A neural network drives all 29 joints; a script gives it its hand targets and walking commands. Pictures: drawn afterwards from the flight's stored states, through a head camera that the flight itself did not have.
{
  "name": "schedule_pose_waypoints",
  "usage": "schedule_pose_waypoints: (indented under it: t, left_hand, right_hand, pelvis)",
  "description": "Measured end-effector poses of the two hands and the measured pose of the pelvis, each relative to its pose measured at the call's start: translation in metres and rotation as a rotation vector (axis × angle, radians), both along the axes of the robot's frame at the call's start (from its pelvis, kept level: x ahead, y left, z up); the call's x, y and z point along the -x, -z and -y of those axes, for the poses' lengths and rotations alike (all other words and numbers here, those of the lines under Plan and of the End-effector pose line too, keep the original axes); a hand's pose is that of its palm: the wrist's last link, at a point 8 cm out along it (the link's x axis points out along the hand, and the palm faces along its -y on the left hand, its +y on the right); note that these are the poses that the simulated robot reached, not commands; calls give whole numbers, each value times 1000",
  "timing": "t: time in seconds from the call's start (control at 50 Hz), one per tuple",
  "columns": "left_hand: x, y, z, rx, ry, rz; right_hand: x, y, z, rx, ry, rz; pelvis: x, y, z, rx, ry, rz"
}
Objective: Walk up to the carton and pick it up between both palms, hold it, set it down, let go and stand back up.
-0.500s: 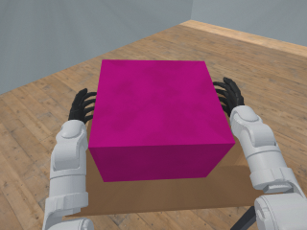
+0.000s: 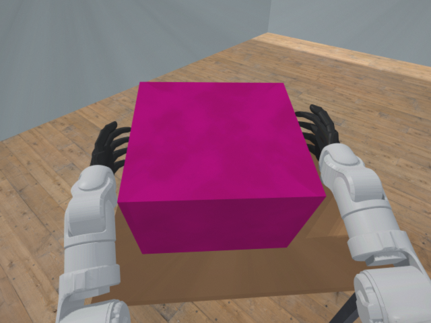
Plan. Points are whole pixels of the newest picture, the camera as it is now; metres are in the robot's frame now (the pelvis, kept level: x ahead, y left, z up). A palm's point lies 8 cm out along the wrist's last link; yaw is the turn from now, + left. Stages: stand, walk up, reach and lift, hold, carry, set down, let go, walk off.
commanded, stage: hold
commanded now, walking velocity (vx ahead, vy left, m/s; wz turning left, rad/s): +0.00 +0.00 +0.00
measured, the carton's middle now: (214, 166) +0.40 +0.00 +0.11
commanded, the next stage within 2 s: none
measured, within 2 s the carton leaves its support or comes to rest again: neither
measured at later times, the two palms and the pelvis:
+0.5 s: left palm (107, 168) +0.34 +0.20 +0.17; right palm (327, 146) +0.36 -0.20 +0.18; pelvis +0.00 +0.00 +0.00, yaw +0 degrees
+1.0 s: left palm (102, 167) +0.34 +0.20 +0.17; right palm (322, 144) +0.36 -0.19 +0.19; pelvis +0.00 +0.00 +0.00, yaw +0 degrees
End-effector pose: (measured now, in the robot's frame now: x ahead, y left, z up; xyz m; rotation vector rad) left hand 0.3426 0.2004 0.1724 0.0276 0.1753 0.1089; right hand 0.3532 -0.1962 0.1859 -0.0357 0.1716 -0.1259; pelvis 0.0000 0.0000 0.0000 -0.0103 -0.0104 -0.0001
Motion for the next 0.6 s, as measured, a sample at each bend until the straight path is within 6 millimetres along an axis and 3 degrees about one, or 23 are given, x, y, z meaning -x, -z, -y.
schedule_pose_waypoints:
  t: [0.22,0.6]
  left_hand:
    - [-1,3,-5,-2,-11,-9]
    - [2,4,7,1,-7,-11]
  right_hand:
    - [-5,-2,-6,1,-7,-6]
    - [-3,2,6,0,-10,-7]
  pelvis:
    - [0,0,-1,2,-3,-6]
    - [-2,0,7,0,-4,3]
